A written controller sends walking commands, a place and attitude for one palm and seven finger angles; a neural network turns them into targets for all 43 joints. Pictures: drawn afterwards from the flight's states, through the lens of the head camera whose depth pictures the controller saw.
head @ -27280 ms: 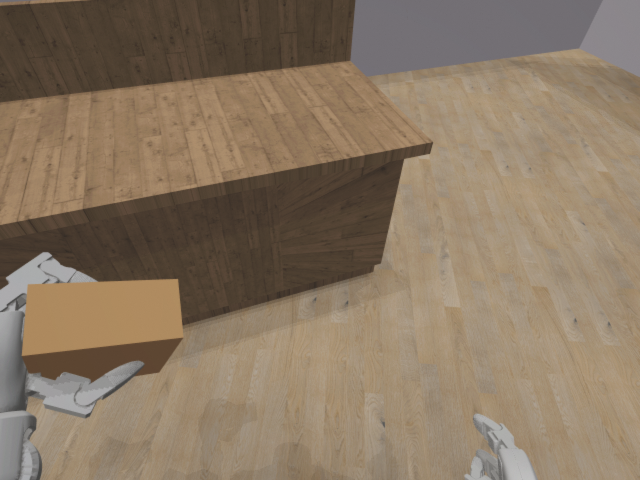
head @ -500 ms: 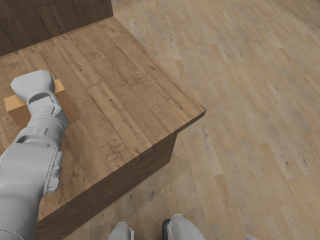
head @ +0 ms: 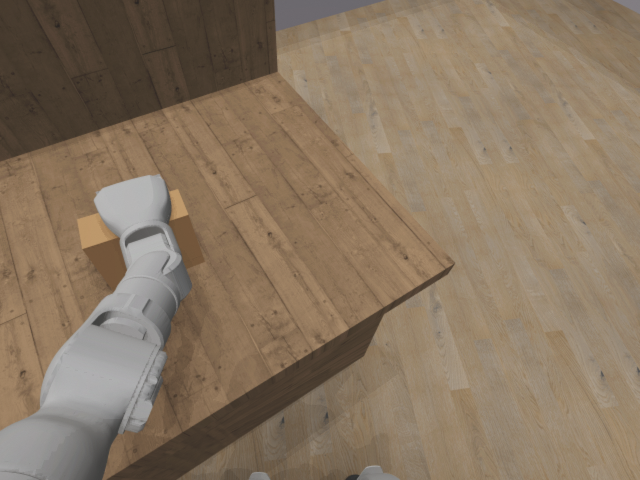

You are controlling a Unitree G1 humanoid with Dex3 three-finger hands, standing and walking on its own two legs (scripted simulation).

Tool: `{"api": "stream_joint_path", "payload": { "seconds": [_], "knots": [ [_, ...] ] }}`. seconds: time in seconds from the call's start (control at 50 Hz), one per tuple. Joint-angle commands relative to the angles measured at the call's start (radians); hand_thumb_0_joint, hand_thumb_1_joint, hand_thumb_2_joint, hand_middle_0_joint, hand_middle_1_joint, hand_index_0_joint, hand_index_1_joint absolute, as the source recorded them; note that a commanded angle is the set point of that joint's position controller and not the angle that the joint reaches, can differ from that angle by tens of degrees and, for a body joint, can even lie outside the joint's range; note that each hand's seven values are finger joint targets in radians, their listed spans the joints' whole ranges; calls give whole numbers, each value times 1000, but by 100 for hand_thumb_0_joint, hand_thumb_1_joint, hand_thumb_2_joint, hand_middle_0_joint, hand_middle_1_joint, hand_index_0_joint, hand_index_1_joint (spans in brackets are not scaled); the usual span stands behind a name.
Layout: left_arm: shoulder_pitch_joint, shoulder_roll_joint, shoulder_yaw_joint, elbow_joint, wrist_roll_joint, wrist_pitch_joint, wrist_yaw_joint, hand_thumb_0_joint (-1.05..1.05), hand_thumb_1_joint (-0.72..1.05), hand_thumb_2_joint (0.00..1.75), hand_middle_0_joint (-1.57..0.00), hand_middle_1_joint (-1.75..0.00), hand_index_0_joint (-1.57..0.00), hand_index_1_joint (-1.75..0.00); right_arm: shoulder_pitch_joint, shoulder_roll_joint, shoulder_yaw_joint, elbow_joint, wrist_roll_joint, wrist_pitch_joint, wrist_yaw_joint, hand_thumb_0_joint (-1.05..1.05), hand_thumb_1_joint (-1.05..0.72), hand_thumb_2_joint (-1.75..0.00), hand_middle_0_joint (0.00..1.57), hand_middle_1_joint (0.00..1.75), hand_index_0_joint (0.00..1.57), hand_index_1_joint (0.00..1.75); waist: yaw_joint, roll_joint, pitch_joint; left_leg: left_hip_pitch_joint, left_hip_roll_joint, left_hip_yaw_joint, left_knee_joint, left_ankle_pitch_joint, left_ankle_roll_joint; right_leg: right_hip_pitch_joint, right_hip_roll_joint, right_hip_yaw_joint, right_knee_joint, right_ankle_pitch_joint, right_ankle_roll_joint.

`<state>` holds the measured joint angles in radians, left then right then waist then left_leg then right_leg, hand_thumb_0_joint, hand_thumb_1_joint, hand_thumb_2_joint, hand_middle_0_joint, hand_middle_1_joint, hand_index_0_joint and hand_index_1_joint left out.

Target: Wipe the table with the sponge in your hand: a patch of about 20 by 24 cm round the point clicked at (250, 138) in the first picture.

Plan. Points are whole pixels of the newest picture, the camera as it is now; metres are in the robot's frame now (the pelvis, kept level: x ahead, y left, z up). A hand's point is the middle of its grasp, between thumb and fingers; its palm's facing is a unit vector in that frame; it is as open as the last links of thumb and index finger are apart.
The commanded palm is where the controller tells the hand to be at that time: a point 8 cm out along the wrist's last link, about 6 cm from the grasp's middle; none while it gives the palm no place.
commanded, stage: wipe back along the third lane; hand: left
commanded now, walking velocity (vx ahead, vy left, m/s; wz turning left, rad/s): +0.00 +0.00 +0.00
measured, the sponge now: (150, 250) +0.44 +0.25 -0.04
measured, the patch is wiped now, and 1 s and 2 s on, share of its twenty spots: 1.00 1.00 1.00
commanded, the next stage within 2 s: none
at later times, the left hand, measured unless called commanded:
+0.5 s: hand (156, 251) +0.41 +0.22 +0.01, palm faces -0.07 -0.03 -1.00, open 9.8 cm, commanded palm +0.36 +0.19 +0.04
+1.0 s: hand (168, 289) +0.35 +0.20 +0.01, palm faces -0.08 -0.03 -1.00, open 9.8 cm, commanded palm +0.31 +0.16 +0.04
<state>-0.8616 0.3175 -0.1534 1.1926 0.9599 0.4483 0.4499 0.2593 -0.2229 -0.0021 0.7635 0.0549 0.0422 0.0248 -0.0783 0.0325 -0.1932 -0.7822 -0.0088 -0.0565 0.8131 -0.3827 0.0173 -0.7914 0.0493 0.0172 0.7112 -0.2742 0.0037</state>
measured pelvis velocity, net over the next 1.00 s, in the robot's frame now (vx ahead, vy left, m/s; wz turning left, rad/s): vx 0.02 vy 0.00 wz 0.02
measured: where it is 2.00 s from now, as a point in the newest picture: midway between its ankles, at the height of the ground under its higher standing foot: outside the picture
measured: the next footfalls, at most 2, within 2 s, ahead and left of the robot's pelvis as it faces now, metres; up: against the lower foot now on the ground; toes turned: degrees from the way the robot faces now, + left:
none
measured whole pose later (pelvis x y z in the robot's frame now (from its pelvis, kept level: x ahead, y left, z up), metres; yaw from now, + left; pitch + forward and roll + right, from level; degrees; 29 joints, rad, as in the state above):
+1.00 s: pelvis +0.02 +0.00 +0.02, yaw +1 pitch +9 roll -1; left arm -0.39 0.14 -0.38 0.70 0.97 0.64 0.39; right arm 0.09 -0.22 0.01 0.68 0.07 0.21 0.04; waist 0.04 0.03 -0.17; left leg -0.45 -0.02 -0.06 0.67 -0.37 0.01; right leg -0.47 0.03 0.01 0.61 -0.29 -0.01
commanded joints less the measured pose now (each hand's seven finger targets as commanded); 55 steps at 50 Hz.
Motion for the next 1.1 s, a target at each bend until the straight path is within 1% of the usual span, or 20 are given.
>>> {"api": "stream_joint_path", "payload": {
  "seconds": [0.0,0.14,0.16,0.3,0.32,0.38,0.4,0.48,0.52,0.58,0.66,0.7,0.76,0.8,0.86,0.9,0.96,1.0,1.02,1.08],
  "knots": [
    [-196,-31,-29,-39,-23,30,-25,0,10,130,-120,-160,-120,-160,-16,-152,-53,-78,3,-15,-6,0,-90,-90,20,30,20,30,-11,-32,-261,230,26,9,-145,263,11,216,1,-77,-80,162,-50],
    [-38,-180,-108,-126,-50,56,-30,0,10,130,-120,-160,-120,-160,-70,-138,-62,-103,-1,16,18,0,-90,-90,20,30,20,30,24,-22,-301,341,29,3,-137,439,-2,265,4,-92,-72,283,-61],
    [-37,-194,-120,-140,-55,61,-31,0,10,130,-120,-160,-120,-160,-79,-138,-61,-105,-1,24,20,0,-90,-90,20,30,20,30,19,-56,-285,338,29,5,-139,437,-1,281,3,-94,-77,301,-59],
    [120,-214,-127,-276,-70,110,-44,0,10,130,-120,-160,-120,-160,-162,-135,-62,-139,1,72,30,0,-90,-90,20,30,20,30,58,-89,-292,376,28,5,-143,585,-4,389,-5,-87,-82,455,-65],
    [133,-226,-150,-280,-64,120,-47,0,10,130,-120,-160,-120,-160,-163,-136,-62,-136,-2,82,30,0,-90,-90,20,30,20,30,52,-84,-275,393,29,7,-140,598,-6,387,-5,-91,-81,466,-64],
    [173,-217,-155,-332,-62,150,-58,0,10,130,-120,-160,-120,-160,-198,-135,-56,-153,1,104,32,0,-90,-90,20,30,20,30,59,-96,-243,386,21,18,-158,557,-6,429,-9,-89,-97,490,-65],
    [180,-203,-134,-359,-70,155,-63,0,10,130,-120,-160,-120,-160,-218,-131,-53,-163,4,108,28,0,-90,-90,20,30,20,30,74,-88,-254,386,19,16,-164,578,-5,452,-12,-85,-97,510,-70],
    [211,-216,-178,-395,-44,186,-85,0,10,130,-120,-160,-120,-160,-239,-131,-47,-174,5,131,22,0,-90,-90,20,30,20,30,67,-89,-214,403,13,24,-179,534,-7,463,-13,-85,-112,494,-72],
    [266,-195,-161,-430,-39,189,-93,0,10,130,-120,-160,-120,-160,-246,-131,-45,-186,3,136,19,0,-90,-90,20,30,20,30,88,-68,-239,421,12,20,-177,581,-7,488,-14,-84,-106,523,-78],
    [314,-238,-211,-478,-31,191,-107,0,10,130,-120,-160,-120,-160,-270,-126,-43,-209,5,145,23,0,-90,-90,20,30,20,30,88,-82,-223,422,9,23,-181,564,-6,496,-16,-86,-108,521,-79],
    [344,-216,-196,-515,-32,184,-110,0,10,130,-120,-160,-120,-160,-284,-129,-41,-218,7,148,18,0,-90,-90,20,30,20,30,88,-124,-200,406,3,25,-190,505,-5,513,-17,-80,-115,514,-80],
    [361,-209,-182,-548,-42,183,-111,0,10,130,-120,-160,-120,-160,-307,-126,-40,-226,11,144,15,0,-90,-90,20,30,20,30,103,-112,-200,405,2,26,-199,490,-6,521,-18,-75,-119,509,-83],
    [318,-236,-229,-550,-28,184,-106,0,10,130,-120,-160,-120,-160,-308,-124,-35,-222,13,142,13,0,-90,-90,20,30,20,30,85,-91,-155,405,-2,26,-213,413,-7,482,-12,-81,-127,414,-84],
    [328,-202,-184,-555,-34,182,-102,0,10,130,-120,-160,-120,-160,-318,-125,-36,-224,15,135,8,0,-90,-90,20,30,20,30,103,-99,-161,398,-3,23,-220,393,-6,489,-10,-76,-135,394,-88],
    [326,-228,-221,-538,-25,185,-99,0,10,130,-120,-160,-120,-160,-318,-121,-34,-221,15,132,8,0,-90,-90,20,30,20,30,92,-91,-133,395,-7,28,-227,339,-8,469,-9,-77,-142,329,-86],
    [352,-221,-200,-541,-27,178,-98,0,10,130,-120,-160,-120,-160,-324,-121,-36,-223,15,126,9,0,-90,-90,20,30,20,30,112,-86,-160,392,-8,26,-229,340,-7,477,-6,-71,-139,325,-92],
    [407,-266,-253,-561,-28,172,-98,0,10,130,-120,-160,-120,-160,-329,-118,-36,-237,16,124,17,0,-90,-90,20,30,20,30,110,-95,-161,387,-12,30,-225,325,-6,484,-8,-75,-135,316,-89],
    [396,-227,-206,-564,-40,169,-95,0,10,130,-120,-160,-120,-160,-339,-120,-35,-235,18,121,13,0,-90,-90,20,30,20,30,119,-107,-145,370,-11,27,-235,291,-6,480,-5,-66,-147,279,-89],
    [397,-235,-227,-557,-33,170,-93,0,10,130,-120,-160,-120,-160,-331,-122,-35,-234,17,121,12,0,-90,-90,20,30,20,30,107,-124,-127,366,-14,29,-235,270,-4,475,-7,-67,-150,255,-84],
    [413,-271,-254,-563,-36,170,-86,0,10,130,-120,-160,-120,-160,-339,-117,-37,-234,20,114,15,0,-90,-90,20,30,20,30,109,-126,-118,367,-15,33,-235,255,-3,466,-7,-68,-154,239,-84]
  ]
}}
